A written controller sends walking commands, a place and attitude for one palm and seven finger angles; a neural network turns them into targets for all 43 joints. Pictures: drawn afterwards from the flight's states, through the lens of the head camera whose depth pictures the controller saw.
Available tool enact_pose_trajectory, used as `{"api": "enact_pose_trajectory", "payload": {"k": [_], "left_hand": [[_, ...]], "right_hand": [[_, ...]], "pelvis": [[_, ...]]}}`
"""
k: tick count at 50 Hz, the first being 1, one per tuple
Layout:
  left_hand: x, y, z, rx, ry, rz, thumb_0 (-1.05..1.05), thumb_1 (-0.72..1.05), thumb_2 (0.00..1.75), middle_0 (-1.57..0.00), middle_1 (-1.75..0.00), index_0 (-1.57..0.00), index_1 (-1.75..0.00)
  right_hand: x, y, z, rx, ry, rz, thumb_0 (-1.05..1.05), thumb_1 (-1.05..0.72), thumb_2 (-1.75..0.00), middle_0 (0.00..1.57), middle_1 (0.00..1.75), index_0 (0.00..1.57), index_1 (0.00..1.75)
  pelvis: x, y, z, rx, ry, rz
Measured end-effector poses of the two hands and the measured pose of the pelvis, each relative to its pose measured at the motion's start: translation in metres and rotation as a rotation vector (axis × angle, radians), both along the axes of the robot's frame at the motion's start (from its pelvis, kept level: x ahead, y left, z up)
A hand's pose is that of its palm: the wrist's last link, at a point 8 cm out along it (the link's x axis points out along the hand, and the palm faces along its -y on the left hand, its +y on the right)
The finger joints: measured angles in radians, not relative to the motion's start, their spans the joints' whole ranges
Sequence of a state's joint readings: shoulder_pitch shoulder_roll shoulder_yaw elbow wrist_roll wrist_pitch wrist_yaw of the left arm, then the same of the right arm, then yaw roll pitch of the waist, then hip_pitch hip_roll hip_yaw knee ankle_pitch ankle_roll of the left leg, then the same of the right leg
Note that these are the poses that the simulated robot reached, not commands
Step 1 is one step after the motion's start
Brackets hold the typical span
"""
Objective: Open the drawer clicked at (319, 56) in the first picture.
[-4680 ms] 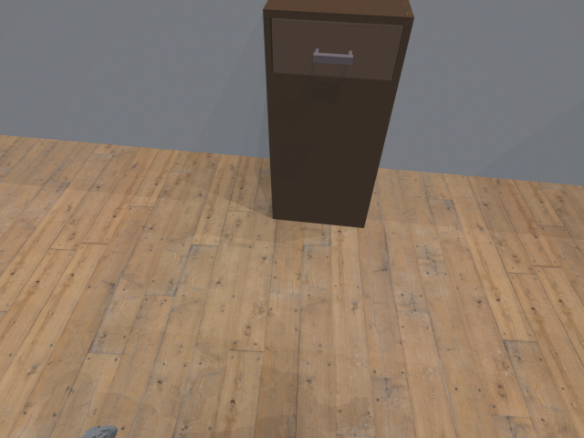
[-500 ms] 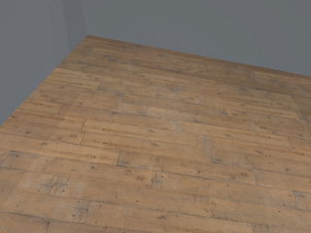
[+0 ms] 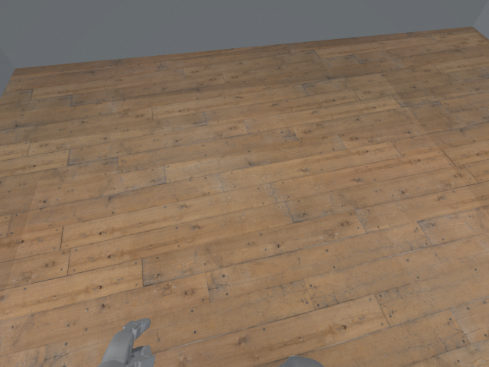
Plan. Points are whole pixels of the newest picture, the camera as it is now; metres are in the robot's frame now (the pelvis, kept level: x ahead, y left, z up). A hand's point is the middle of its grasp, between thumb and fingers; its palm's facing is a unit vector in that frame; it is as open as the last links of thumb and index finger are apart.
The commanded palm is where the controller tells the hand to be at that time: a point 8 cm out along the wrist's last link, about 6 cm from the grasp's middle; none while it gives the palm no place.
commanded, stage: turn to face it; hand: left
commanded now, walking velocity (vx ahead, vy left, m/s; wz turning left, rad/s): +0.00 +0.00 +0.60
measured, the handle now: out of the picture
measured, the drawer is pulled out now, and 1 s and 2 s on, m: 0.00 0.00 0.00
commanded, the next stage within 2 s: none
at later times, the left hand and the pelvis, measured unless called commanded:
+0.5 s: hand out of the picture +0.04 +0.27 -0.16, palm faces +0.29 -0.93 -0.23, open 7.4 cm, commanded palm none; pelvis +0.02 +0.05 +0.01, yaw +14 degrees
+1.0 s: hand out of the picture +0.01 +0.18 -0.12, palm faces +0.54 -0.79 -0.29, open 7.4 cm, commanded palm none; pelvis +0.03 -0.04 +0.02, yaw +33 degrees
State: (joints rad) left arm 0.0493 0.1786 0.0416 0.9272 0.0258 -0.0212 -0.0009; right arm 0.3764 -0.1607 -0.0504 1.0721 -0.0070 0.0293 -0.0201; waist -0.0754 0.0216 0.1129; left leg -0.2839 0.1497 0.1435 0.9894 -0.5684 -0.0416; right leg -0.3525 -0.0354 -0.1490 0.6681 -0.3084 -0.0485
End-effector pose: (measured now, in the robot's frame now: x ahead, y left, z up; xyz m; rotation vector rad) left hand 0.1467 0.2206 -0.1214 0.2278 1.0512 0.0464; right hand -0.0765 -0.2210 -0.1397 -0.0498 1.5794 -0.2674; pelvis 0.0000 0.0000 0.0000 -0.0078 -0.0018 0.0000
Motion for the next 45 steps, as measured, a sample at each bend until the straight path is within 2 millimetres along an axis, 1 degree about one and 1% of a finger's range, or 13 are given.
{"api": "enact_pose_trajectory", "payload": {"k": [4,7,9,12,16,19,22,25,28,31,34,38,45], "left_hand": [[0.003,-0.011,0.009,-0.015,-0.006,0.021,0.0,0.91,0.89,-0.19,-0.3,-0.2,-0.29],[-0.004,-0.012,0.009,-0.035,0.006,0.059,0.0,0.91,0.89,-0.2,-0.3,-0.2,-0.3],[-0.012,-0.007,0.006,-0.048,0.017,0.097,0.0,0.91,0.89,-0.2,-0.3,-0.2,-0.3],[-0.028,0.01,-0.001,-0.061,0.024,0.175,-0.01,0.91,0.89,-0.2,-0.3,-0.21,-0.3],[-0.058,0.046,-0.023,-0.063,0.059,0.279,-0.01,0.91,0.89,-0.2,-0.3,-0.21,-0.3],[-0.087,0.071,-0.03,-0.035,0.132,0.334,-0.01,0.91,0.89,-0.2,-0.3,-0.2,-0.3],[-0.112,0.088,-0.023,-0.012,0.186,0.377,0.0,0.91,0.89,-0.19,-0.3,-0.2,-0.29],[-0.132,0.098,-0.011,0.003,0.205,0.419,0.0,0.91,0.89,-0.19,-0.3,-0.2,-0.29],[-0.147,0.102,-0.002,0.016,0.212,0.459,0.0,0.91,0.9,-0.19,-0.3,-0.2,-0.29],[-0.157,0.101,0.003,0.026,0.211,0.495,0.0,0.91,0.9,-0.19,-0.3,-0.2,-0.29],[-0.162,0.094,0.007,0.031,0.199,0.525,0.0,0.91,0.9,-0.19,-0.3,-0.2,-0.29],[-0.161,0.077,0.011,0.034,0.168,0.556,0.0,0.91,0.9,-0.19,-0.3,-0.2,-0.29],[-0.154,0.032,0.019,0.062,0.075,0.61,0.0,0.91,0.89,-0.19,-0.3,-0.2,-0.29]], "right_hand": [[0.04,-0.005,0.001,0.003,-0.062,0.036,0.0,-0.91,-0.9,0.2,0.3,0.2,0.3],[0.075,-0.004,0.004,0.005,-0.126,0.082,0.0,-0.91,-0.9,0.2,0.3,0.2,0.3],[0.099,-0.001,0.007,0.004,-0.167,0.123,0.0,-0.91,-0.9,0.2,0.3,0.2,0.3],[0.135,0.005,0.012,-0.009,-0.219,0.198,0.0,-0.91,-0.9,0.2,0.3,0.2,0.3],[0.181,0.018,0.015,-0.048,-0.297,0.306,0.0,-0.91,-0.9,0.2,0.3,0.2,0.3],[0.204,0.027,0.023,-0.072,-0.351,0.359,0.0,-0.91,-0.9,0.2,0.3,0.2,0.3],[0.217,0.033,0.034,-0.086,-0.367,0.4,0.0,-0.91,-0.89,0.2,0.3,0.2,0.3],[0.226,0.039,0.042,-0.082,-0.365,0.44,0.0,-0.9,-0.89,0.2,0.3,0.2,0.3],[0.233,0.043,0.047,-0.07,-0.364,0.474,0.0,-0.9,-0.89,0.2,0.3,0.2,0.3],[0.24,0.044,0.047,-0.055,-0.361,0.505,0.0,-0.9,-0.89,0.2,0.3,0.2,0.3],[0.247,0.041,0.045,-0.039,-0.358,0.533,0.0,-0.9,-0.89,0.2,0.3,0.21,0.3],[0.254,0.032,0.038,-0.016,-0.35,0.566,0.0,-0.9,-0.89,0.2,0.3,0.21,0.3],[0.272,0.001,0.014,0.036,-0.335,0.621,0.0,-0.9,-0.89,0.2,0.3,0.21,0.3]], "pelvis": [[0.012,-0.001,0.008,0.004,-0.013,0.025],[0.017,0.002,0.011,0.004,-0.016,0.057],[0.019,0.005,0.012,0.003,-0.017,0.082],[0.021,0.013,0.01,-0.005,-0.018,0.122],[0.024,0.03,-0.003,-0.025,-0.013,0.178],[0.022,0.039,-0.004,-0.023,-0.003,0.194],[0.021,0.043,0.005,-0.028,0.007,0.221],[0.021,0.046,0.014,-0.031,0.015,0.248],[0.022,0.046,0.02,-0.036,0.019,0.281],[0.022,0.042,0.022,-0.036,0.022,0.317],[0.023,0.035,0.022,-0.032,0.023,0.356],[0.022,0.021,0.02,-0.021,0.025,0.408],[0.026,-0.019,0.01,0.01,0.029,0.503]]}}
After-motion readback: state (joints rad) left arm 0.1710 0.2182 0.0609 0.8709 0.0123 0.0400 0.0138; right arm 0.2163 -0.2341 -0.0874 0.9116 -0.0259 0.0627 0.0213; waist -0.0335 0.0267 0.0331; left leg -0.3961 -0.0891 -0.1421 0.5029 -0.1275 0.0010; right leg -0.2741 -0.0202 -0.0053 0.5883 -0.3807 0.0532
